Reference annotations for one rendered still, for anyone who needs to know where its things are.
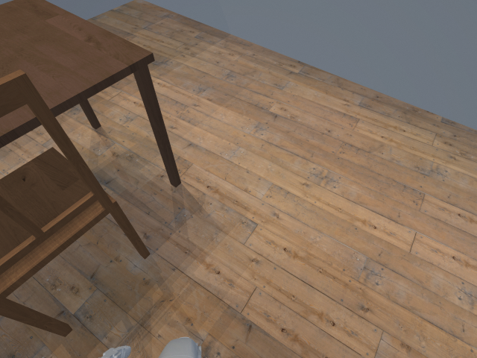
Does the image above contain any left robot thigh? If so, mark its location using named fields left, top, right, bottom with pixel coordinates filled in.
left=159, top=338, right=201, bottom=358

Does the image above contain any table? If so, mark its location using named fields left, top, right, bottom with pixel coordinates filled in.
left=0, top=0, right=181, bottom=187

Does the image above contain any chair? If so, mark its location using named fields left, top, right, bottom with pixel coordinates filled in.
left=0, top=69, right=150, bottom=337

